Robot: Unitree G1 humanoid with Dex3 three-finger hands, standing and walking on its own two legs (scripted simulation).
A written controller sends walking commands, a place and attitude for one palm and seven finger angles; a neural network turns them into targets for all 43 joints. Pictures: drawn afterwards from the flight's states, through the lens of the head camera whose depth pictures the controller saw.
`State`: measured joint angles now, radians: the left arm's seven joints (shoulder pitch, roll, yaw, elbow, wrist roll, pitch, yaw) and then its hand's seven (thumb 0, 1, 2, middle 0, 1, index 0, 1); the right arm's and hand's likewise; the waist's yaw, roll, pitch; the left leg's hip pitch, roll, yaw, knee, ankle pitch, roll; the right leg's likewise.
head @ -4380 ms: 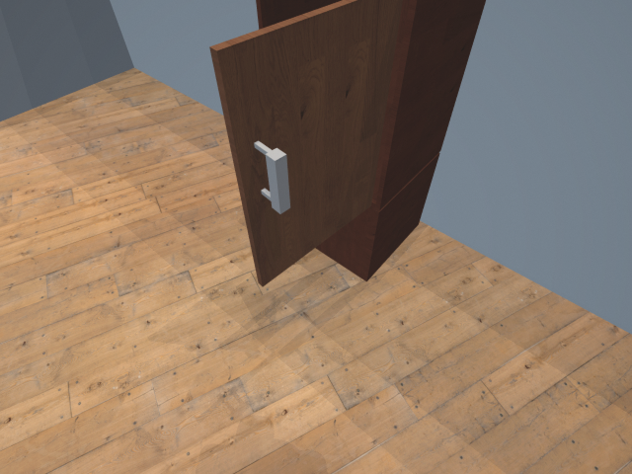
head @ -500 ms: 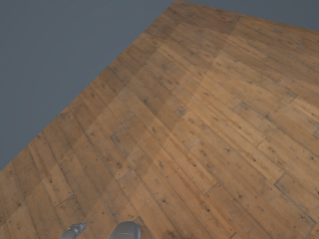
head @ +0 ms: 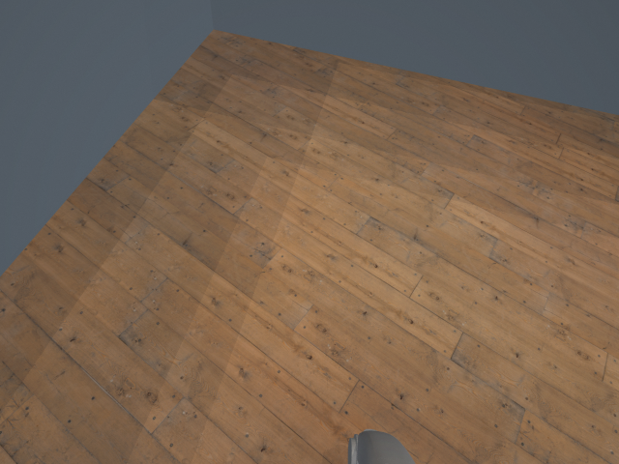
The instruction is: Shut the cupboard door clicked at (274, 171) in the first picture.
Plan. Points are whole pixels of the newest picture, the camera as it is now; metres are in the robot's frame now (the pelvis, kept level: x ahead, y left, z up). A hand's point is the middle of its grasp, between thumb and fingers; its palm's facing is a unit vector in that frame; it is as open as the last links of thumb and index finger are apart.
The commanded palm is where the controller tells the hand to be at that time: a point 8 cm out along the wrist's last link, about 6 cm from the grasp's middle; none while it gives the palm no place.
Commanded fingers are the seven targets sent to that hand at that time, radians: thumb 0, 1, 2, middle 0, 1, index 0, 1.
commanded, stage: walk around to get in front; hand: left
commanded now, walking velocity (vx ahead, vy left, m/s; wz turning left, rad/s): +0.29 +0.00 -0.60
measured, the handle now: out of the picture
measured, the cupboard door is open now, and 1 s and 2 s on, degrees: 84 84 84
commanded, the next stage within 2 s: walk to a spot facing it in 0.68 s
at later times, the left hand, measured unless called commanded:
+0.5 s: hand (284, 342) +0.32 +0.06 -0.16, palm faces -0.27 -0.93 -0.25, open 7.2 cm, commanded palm none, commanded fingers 0.00 0.90 0.90 -0.20 -0.30 -0.20 -0.30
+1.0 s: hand (320, 277) +0.47 +0.00 -0.19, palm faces -0.27 -0.95 -0.16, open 7.4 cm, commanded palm none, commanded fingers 0.00 0.90 0.90 -0.20 -0.30 -0.20 -0.30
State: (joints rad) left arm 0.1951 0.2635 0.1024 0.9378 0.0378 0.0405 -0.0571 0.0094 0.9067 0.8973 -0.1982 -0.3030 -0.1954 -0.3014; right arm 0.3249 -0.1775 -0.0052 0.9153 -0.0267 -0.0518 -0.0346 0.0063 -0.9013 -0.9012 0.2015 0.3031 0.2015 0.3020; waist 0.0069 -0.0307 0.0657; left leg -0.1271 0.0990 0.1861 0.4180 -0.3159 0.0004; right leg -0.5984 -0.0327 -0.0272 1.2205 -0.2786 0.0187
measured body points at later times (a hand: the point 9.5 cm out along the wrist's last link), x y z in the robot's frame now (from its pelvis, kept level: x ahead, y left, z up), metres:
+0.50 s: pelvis +0.19 -0.11 +0.00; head +0.24 -0.15 +0.44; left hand +0.34 +0.10 -0.14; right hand +0.19 -0.36 -0.16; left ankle +0.25 +0.07 -0.65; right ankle +0.17 -0.13 -0.75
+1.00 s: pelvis +0.45 -0.17 -0.01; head +0.49 -0.17 +0.44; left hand +0.48 +0.05 -0.17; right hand +0.44 -0.41 -0.16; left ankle +0.49 -0.11 -0.75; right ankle +0.30 -0.25 -0.64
